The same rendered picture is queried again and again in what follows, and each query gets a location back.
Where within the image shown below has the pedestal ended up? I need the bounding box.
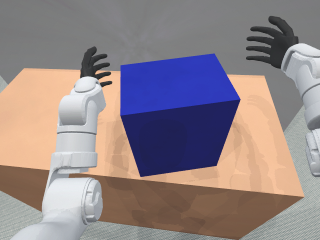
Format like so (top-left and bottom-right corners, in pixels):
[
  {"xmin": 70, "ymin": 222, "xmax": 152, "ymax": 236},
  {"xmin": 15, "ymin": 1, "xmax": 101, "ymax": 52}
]
[{"xmin": 0, "ymin": 68, "xmax": 305, "ymax": 240}]

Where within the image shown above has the right robot forearm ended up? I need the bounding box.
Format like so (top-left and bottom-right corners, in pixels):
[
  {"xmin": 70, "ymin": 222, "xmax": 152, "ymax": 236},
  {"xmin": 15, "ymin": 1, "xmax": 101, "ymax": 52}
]
[{"xmin": 281, "ymin": 43, "xmax": 320, "ymax": 131}]

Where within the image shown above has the robot right upper arm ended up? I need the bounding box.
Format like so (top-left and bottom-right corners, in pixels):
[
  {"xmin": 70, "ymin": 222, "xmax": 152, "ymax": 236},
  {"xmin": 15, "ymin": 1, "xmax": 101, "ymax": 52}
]
[{"xmin": 305, "ymin": 128, "xmax": 320, "ymax": 177}]

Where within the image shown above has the robot left hand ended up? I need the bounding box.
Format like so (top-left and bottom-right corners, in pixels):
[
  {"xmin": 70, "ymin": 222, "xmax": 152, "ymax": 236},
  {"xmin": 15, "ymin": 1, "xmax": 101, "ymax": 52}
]
[{"xmin": 80, "ymin": 46, "xmax": 113, "ymax": 87}]

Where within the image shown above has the carton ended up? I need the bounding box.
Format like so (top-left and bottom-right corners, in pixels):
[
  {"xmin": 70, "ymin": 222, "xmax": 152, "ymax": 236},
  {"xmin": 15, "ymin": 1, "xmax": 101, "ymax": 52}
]
[{"xmin": 120, "ymin": 53, "xmax": 241, "ymax": 177}]

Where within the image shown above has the left robot forearm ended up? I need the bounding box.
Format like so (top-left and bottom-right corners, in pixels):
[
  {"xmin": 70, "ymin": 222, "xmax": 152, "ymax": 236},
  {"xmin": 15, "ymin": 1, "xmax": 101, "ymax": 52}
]
[{"xmin": 42, "ymin": 76, "xmax": 106, "ymax": 217}]

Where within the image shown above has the robot left upper arm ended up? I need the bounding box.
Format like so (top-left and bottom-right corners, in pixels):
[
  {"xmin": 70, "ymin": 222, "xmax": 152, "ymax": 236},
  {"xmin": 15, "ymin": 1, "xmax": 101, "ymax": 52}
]
[{"xmin": 10, "ymin": 177, "xmax": 103, "ymax": 240}]

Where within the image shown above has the robot right hand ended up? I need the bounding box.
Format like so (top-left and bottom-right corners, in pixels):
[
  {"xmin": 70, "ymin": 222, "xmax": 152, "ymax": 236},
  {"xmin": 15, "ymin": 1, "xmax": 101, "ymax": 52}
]
[{"xmin": 246, "ymin": 16, "xmax": 299, "ymax": 69}]

